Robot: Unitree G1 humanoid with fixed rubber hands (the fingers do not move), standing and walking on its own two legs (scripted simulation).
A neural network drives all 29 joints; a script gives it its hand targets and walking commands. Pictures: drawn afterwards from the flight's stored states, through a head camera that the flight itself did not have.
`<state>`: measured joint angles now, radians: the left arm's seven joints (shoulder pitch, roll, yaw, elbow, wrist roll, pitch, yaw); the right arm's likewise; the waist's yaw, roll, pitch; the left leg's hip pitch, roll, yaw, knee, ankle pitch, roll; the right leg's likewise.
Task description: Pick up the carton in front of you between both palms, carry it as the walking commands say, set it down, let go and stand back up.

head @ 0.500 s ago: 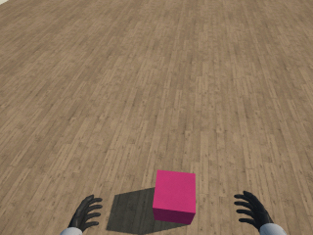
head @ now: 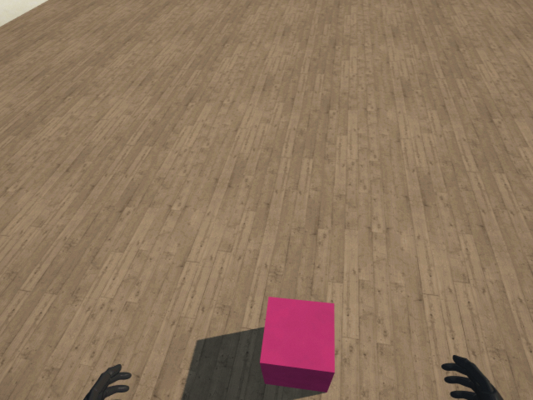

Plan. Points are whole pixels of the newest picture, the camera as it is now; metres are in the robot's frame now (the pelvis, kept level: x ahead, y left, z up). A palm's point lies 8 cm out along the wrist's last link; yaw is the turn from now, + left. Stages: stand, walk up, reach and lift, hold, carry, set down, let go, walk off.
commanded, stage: stand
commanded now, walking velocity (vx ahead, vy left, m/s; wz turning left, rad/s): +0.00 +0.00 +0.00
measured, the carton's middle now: (298, 345) +0.40 -0.04 -0.65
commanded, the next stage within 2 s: none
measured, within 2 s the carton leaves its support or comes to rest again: neither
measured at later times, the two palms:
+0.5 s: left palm out of the picture +0.11 +0.29 -0.08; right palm out of the picture +0.12 -0.30 -0.09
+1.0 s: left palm out of the picture +0.07 +0.30 -0.09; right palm out of the picture +0.08 -0.31 -0.10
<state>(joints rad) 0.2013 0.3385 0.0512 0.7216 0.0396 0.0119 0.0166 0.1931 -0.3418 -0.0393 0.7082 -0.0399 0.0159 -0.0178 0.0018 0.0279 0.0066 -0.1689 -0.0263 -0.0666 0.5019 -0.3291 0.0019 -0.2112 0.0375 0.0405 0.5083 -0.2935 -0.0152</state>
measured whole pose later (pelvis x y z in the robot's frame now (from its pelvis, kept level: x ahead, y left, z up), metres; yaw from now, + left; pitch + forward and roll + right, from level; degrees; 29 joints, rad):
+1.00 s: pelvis -0.02 +0.00 +0.01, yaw +0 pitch -2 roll +0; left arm 0.14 0.37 0.02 0.99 0.02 -0.01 0.01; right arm 0.15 -0.38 0.00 0.97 -0.02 -0.01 -0.02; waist 0.01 0.01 0.02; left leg -0.09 -0.02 -0.07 0.36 -0.23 0.00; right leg -0.13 0.03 0.04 0.37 -0.20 -0.02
